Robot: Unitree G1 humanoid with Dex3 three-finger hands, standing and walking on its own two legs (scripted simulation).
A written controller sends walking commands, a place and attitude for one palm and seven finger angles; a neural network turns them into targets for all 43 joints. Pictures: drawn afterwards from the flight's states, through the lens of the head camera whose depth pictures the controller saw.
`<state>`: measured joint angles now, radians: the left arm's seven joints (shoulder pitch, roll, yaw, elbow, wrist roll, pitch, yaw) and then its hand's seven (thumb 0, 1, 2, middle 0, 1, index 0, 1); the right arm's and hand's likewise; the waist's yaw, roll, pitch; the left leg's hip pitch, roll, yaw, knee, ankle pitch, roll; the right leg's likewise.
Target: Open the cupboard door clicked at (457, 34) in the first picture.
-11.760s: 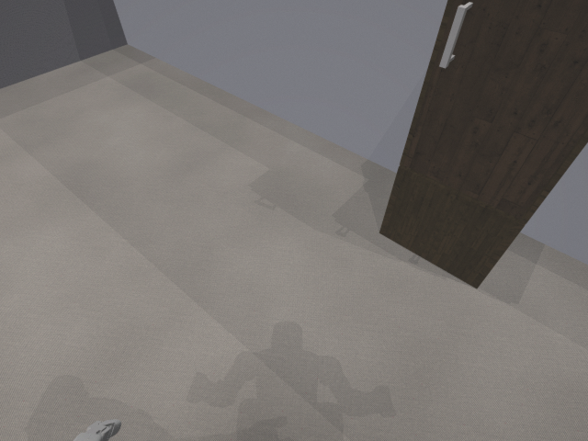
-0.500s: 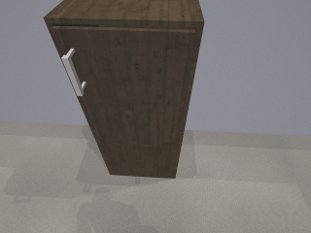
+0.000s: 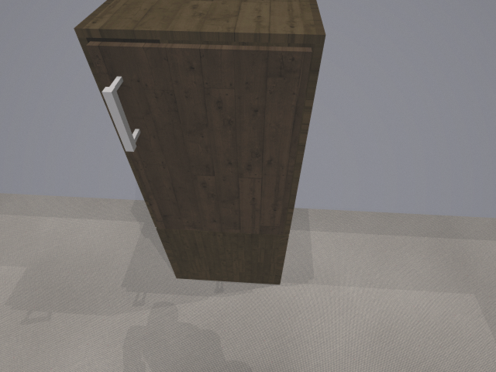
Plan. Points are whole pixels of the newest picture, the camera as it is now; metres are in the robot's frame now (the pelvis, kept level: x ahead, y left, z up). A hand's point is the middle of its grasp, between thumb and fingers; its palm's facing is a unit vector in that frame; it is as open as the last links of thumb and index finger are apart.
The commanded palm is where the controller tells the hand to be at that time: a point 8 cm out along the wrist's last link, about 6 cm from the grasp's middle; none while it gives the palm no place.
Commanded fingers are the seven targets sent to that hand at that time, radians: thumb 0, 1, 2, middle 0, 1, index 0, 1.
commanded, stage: shuffle to correct the standing spot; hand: left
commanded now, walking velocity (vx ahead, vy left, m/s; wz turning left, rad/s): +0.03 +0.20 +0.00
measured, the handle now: (124, 115) +0.56 +0.30 +0.11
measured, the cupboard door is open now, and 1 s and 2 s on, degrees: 0 0 0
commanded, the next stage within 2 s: come to a stop and stand still in 0.38 s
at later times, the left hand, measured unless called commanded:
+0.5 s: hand out of the picture -0.04 +0.25 -0.19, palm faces +0.12 -0.97 -0.20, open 7.4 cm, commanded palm none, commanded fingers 0.00 0.90 0.90 -0.20 -0.30 -0.20 -0.30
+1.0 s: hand out of the picture +0.04 +0.25 -0.17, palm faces +0.02 -0.97 -0.24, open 7.3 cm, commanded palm none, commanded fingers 0.00 0.90 0.90 -0.20 -0.30 -0.20 -0.30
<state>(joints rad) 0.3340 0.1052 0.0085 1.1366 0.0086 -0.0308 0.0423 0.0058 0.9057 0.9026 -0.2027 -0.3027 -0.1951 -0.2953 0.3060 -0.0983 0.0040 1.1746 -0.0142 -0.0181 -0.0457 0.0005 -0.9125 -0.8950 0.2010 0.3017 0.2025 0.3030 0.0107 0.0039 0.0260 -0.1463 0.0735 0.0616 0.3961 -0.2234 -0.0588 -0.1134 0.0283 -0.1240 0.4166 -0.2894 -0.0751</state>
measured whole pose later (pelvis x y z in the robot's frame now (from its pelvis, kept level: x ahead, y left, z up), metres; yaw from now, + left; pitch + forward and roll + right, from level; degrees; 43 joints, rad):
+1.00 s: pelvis +0.00 +0.07 -0.01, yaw +1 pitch -1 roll +0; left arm 0.24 0.15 0.00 1.07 0.01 -0.02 0.06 0.00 0.94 0.90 -0.20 -0.30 -0.20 -0.30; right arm 0.30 -0.14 -0.01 1.11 -0.02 -0.01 -0.02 0.00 -0.91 -0.89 0.20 0.30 0.20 0.30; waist -0.03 0.04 0.02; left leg -0.24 0.02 0.12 0.51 -0.27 0.03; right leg -0.20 0.01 -0.06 0.50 -0.29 -0.03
